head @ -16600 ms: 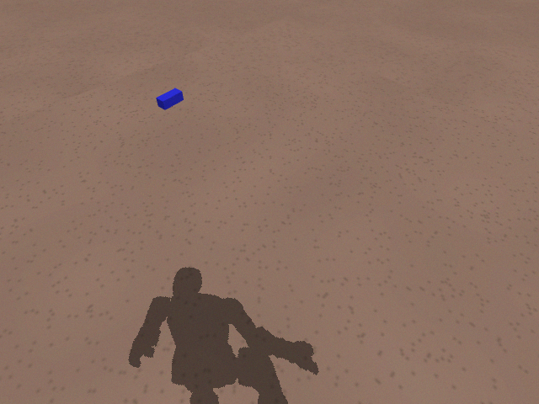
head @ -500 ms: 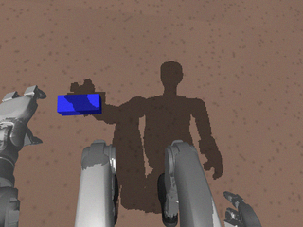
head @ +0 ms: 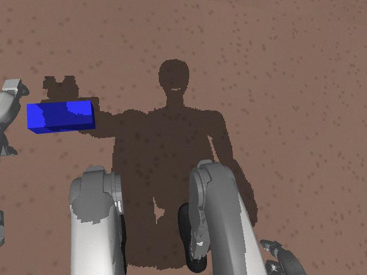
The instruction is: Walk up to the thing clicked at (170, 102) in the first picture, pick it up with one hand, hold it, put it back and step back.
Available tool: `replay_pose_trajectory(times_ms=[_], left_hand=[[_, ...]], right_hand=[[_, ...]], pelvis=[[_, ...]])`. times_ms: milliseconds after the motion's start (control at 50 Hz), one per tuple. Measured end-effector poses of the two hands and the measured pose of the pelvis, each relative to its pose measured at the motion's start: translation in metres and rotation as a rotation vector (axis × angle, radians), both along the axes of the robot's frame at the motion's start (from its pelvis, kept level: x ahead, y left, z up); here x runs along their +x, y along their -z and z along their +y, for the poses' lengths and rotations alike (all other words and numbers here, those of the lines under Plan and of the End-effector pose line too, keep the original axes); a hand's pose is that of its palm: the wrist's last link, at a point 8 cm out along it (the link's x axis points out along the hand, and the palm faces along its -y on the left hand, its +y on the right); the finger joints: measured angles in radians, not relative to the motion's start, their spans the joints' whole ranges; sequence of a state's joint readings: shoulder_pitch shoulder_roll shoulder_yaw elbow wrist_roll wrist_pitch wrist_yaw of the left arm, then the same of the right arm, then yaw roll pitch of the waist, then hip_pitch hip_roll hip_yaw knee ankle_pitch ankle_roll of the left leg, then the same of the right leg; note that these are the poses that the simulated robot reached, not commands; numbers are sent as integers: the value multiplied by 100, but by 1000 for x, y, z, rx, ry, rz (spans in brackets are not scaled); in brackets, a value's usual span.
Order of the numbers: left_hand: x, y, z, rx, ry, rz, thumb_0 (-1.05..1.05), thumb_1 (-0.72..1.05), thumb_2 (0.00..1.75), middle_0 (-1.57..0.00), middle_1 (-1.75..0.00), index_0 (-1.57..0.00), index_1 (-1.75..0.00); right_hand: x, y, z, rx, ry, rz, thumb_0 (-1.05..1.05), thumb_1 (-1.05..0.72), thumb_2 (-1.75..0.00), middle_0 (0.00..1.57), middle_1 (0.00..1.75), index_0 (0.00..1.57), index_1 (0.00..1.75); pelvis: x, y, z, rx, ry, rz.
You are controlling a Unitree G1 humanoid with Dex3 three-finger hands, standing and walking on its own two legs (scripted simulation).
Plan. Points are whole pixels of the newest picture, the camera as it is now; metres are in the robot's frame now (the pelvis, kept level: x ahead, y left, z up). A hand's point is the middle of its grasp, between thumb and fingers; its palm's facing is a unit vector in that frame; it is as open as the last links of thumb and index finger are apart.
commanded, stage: rise first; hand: left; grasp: from above
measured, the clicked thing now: (63, 117) +0.49 +0.29 -0.32
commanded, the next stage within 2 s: none
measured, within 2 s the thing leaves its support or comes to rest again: neither
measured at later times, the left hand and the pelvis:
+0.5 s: hand (17, 118) +0.44 +0.35 -0.18, palm faces -0.43 -0.09 -0.90, open 14.2 cm; pelvis +0.01 +0.00 -0.02, yaw -2 degrees
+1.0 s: hand (25, 118) +0.45 +0.33 -0.20, palm faces -0.43 -0.08 -0.90, open 14.2 cm; pelvis +0.01 +0.00 -0.02, yaw -2 degrees
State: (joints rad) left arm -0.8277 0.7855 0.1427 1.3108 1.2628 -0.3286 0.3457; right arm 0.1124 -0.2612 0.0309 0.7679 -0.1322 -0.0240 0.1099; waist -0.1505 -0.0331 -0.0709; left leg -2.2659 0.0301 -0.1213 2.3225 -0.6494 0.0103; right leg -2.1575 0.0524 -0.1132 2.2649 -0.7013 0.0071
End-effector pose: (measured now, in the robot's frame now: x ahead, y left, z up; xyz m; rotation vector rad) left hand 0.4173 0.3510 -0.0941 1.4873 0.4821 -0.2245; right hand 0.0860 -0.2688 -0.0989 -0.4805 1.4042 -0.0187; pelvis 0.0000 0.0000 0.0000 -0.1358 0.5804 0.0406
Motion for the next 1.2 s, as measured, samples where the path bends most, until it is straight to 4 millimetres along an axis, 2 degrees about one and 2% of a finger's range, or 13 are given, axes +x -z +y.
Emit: replay_pose_trajectory(times_ms=[240,480,1200], left_hand=[[16,18,-2,20,-16,-2,0,-53,100,-10,-98,-9,-99],[28,30,-3,7,-23,-6,0,-54,101,-8,-101,-8,-102],[36,48,-19,3,-10,-5,0,-56,102,-8,-102,-7,-103]], right_hand=[[6,15,2,12,-19,13,1,-91,-90,20,30,20,30],[-4,12,-2,-10,-7,51,1,-91,-90,20,30,20,30],[-25,14,1,-7,-6,46,1,-91,-90,20,30,20,30]], pelvis=[[5,12,-2,-1,13,6],[8,16,-1,-13,22,6],[3,28,-1,-21,31,-23]])
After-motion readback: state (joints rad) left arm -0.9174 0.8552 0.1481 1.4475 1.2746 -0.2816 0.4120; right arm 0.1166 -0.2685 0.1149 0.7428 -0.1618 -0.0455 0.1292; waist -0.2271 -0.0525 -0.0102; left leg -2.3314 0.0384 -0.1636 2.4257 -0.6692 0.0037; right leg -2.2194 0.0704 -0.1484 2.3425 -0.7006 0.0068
